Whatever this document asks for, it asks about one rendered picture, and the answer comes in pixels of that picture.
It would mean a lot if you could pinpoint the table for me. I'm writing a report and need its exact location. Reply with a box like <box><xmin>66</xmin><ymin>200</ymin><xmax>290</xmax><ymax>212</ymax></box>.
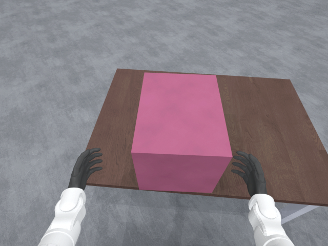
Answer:
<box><xmin>85</xmin><ymin>68</ymin><xmax>328</xmax><ymax>224</ymax></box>

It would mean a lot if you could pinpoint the left robot hand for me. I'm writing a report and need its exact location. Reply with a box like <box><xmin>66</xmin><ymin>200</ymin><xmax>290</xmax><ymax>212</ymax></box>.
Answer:
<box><xmin>68</xmin><ymin>148</ymin><xmax>103</xmax><ymax>190</ymax></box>

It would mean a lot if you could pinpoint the carton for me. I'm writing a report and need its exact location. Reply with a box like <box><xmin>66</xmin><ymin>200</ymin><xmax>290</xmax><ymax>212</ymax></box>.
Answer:
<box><xmin>131</xmin><ymin>72</ymin><xmax>233</xmax><ymax>193</ymax></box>

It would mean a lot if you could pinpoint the right robot forearm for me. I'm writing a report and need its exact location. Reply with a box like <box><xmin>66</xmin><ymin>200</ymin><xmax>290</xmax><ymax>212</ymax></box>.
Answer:
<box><xmin>248</xmin><ymin>194</ymin><xmax>294</xmax><ymax>246</ymax></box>

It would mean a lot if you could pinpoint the left robot forearm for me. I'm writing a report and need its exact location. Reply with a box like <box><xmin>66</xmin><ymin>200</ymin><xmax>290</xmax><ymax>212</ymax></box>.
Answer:
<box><xmin>38</xmin><ymin>188</ymin><xmax>86</xmax><ymax>246</ymax></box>

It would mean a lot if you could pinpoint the right robot hand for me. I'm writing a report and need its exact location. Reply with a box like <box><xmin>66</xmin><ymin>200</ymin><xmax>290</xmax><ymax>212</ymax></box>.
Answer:
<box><xmin>231</xmin><ymin>151</ymin><xmax>267</xmax><ymax>197</ymax></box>

